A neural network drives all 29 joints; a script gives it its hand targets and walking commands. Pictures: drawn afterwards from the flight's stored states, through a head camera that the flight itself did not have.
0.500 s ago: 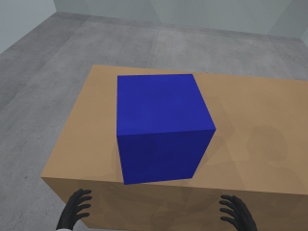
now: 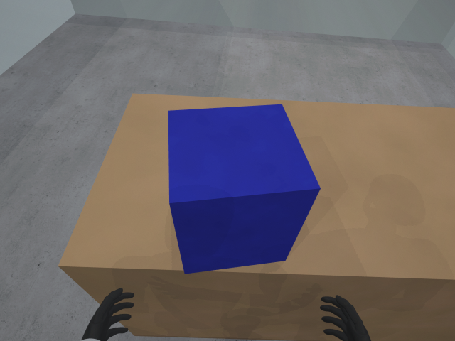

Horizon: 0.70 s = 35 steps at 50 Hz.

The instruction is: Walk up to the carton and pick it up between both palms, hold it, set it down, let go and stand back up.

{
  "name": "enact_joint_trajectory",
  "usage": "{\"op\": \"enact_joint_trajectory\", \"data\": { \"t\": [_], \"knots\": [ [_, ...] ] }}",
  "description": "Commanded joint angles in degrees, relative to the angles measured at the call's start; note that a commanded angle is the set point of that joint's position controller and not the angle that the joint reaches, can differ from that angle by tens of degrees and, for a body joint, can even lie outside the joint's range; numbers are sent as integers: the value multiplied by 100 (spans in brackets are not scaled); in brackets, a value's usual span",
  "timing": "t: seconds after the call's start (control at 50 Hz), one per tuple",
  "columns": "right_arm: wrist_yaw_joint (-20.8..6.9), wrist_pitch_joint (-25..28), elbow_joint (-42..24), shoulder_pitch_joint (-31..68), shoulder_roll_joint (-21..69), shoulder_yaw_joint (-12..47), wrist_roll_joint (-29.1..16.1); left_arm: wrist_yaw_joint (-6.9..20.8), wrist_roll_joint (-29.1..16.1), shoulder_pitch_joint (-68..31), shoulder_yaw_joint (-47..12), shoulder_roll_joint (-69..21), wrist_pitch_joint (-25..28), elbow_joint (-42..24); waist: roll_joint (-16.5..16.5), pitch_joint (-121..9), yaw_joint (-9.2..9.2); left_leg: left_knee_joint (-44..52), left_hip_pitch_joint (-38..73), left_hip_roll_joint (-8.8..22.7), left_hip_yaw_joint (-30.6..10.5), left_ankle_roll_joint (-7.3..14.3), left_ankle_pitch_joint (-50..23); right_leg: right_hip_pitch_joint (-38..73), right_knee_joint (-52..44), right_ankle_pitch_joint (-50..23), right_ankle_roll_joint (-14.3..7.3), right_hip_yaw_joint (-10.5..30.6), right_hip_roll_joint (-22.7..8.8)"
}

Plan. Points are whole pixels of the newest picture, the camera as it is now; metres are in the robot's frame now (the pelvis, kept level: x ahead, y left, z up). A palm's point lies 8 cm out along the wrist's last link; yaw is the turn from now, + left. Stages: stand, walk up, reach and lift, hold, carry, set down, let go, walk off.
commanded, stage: set down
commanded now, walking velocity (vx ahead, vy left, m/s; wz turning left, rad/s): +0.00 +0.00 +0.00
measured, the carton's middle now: (231, 191) +0.38 +0.02 +0.04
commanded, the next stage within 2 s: let go in 0.12 s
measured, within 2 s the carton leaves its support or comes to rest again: neither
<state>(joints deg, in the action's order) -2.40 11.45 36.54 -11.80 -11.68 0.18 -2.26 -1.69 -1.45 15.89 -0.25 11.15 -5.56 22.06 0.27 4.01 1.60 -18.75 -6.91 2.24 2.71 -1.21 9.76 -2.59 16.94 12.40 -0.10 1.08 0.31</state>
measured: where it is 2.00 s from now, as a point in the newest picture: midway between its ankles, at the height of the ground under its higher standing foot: outside the picture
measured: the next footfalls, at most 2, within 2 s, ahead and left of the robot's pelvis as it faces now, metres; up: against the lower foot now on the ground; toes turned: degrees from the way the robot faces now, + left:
none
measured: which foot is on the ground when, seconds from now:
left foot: down 0.00-1.00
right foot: down 0.00-1.00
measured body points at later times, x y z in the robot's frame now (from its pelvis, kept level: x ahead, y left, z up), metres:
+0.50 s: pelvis +0.00 +0.00 +0.00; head +0.02 +0.01 +0.45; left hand +0.17 +0.23 -0.09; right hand +0.18 -0.22 -0.09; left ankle +0.00 +0.13 -0.75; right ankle -0.03 -0.12 -0.75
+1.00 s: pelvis -0.01 +0.01 -0.01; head -0.02 +0.03 +0.44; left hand +0.10 +0.32 -0.12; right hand +0.11 -0.30 -0.10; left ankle +0.00 +0.13 -0.75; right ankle -0.03 -0.12 -0.75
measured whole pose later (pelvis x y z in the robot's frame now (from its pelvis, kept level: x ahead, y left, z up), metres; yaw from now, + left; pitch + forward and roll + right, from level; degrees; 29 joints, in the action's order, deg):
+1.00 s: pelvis -0.01 +0.01 -0.01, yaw +1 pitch -2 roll -1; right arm -1.1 1.9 49.5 -12.3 -21.9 -2.7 1.7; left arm 0.7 2.1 13.0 2.1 21.5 0.4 45.1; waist 1.5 0.2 0.4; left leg -28.1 -12.9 1.3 1.4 0.2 13.6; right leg -7.6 25.6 16.4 0.8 -0.2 -0.6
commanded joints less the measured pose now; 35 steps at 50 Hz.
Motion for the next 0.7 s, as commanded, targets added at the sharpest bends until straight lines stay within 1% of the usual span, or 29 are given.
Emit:
{"op": "enact_joint_trajectory", "data": {
  "t": [0.0,0.04,0.06,0.08,0.1,0.12,0.14,0.16,0.2,0.22,0.26,0.28,0.3,0.32,0.42,0.48,0.5,0.52,0.56,0.58,0.6,0.62,0.64,0.66,0.68],
  "knots": [
    [105,258,-344,342,-574,-189,96,88,33,-334,233,530,96,-485,-29,-516,-14,-169,1270,-248,211,-95,-1536,-1142,-391,-735,-112,-289,124],
    [174,248,-120,367,-491,-161,187,163,45,-445,288,596,61,-188,50,-473,-67,-217,1261,-286,246,-73,-1500,-1104,-379,-849,-67,-249,75],
    [196,261,-100,412,-460,-142,214,195,33,-482,298,617,47,-119,127,-487,-61,-227,1272,-296,262,-52,-1432,-1113,-376,-861,-42,-242,59],
    [197,278,-126,467,-514,-151,210,194,55,-521,316,624,58,-168,59,-518,-31,-243,1296,-280,245,-63,-1498,-1125,-323,-968,-41,-253,66],
    [231,269,-33,491,-484,-141,241,229,51,-534,326,656,34,-46,91,-462,-51,-244,1289,-293,255,-52,-1443,-1133,-353,-929,-32,-248,53],
    [231,294,-55,529,-501,-149,250,231,73,-573,337,653,38,-81,54,-516,-32,-269,1311,-288,269,-60,-1500,-1111,-308,-1022,-27,-265,57],
    [245,307,-16,534,-479,-158,260,241,83,-608,352,668,53,-54,90,-551,-48,-291,1326,-289,263,-65,-1537,-1105,-291,-1054,-18,-270,58],
    [252,329,49,554,-462,-158,252,244,89,-658,338,657,60,-82,12,-596,-69,-305,1331,-275,248,-83,-1577,-1080,-278,-1069,-15,-285,65],
    [245,371,77,579,-482,-185,269,239,94,-695,318,652,76,-72,-17,-642,-68,-330,1352,-271,253,-79,-1644,-1090,-256,-1113,-33,-283,68],
    [236,394,106,622,-492,-161,264,236,124,-697,349,666,70,-6,-8,-628,-42,-325,1337,-264,247,-76,-1702,-1093,-251,-1147,-34,-290,79],
    [251,410,171,610,-482,-153,266,261,138,-706,337,664,67,67,14,-670,-64,-363,1371,-275,247,-75,-1748,-1021,-221,-1256,-7,-294,76],
    [254,428,185,606,-484,-147,260,272,142,-718,333,654,79,56,24,-701,-105,-387,1402,-269,239,-78,-1812,-1011,-214,-1365,-3,-295,74],
    [257,426,225,621,-490,-129,254,287,157,-696,333,635,65,123,69,-658,-89,-383,1404,-269,234,-71,-1825,-1013,-212,-1371,12,-310,84],
    [266,433,246,619,-491,-149,258,286,151,-742,347,658,59,73,4,-666,-104,-382,1410,-270,229,-82,-1797,-1015,-220,-1353,1,-300,78],
    [242,415,315,723,-499,-165,263,282,201,-796,297,599,29,88,-37,-616,-113,-382,1391,-239,208,-86,-1765,-1022,-190,-1222,-25,-343,105],
    [221,381,339,741,-502,-200,276,260,207,-846,236,574,8,103,-65,-590,-156,-366,1362,-222,195,-92,-1700,-1016,-183,-1099,-39,-375,116],
    [204,383,346,777,-491,-196,271,250,252,-880,236,556,-1,132,-92,-578,-132,-353,1341,-219,190,-85,-1644,-1008,-177,-1010,-47,-392,124],
    [193,383,342,788,-466,-216,283,230,263,-910,222,580,-2,104,-96,-559,-163,-346,1312,-214,174,-82,-1590,-1010,-187,-965,-51,-397,129],
    [184,358,338,830,-480,-223,291,209,271,-955,233,570,-15,59,-129,-547,-126,-346,1276,-208,179,-82,-1520,-1005,-152,-893,-63,-392,127],
    [178,353,288,841,-485,-238,308,201,269,-948,211,580,-14,91,-91,-510,-142,-342,1240,-211,183,-67,-1476,-1025,-133,-900,-51,-405,126],
    [305,-227,582,110,-1962,-603,499,71,405,-636,607,1642,307,712,83,-910,-34,-535,160,406,-298,240,-1957,-425,369,-1001,-106,108,-537],
    [324,-486,598,183,-1785,-618,448,45,378,-524,610,1659,398,776,346,-694,-34,-587,2,396,-244,280,-1501,-512,347,-779,-85,119,-496],
    [327,-590,601,226,-1720,-598,465,48,355,-490,583,1546,454,889,281,-700,-40,-545,-29,375,-257,304,-1236,-517,342,-636,-78,152,-497],
    [333,-662,516,303,-1599,-579,425,60,374,-467,577,1600,515,963,217,-724,-45,-588,66,373,-288,337,-1175,-623,340,-608,-107,176,-533],
    [316,-690,490,319,-1484,-511,399,86,392,-559,543,1562,565,1018,186,-707,-67,-531,-66,366,-343,344,-991,-690,339,-445,-127,209,-533]
  ]
}}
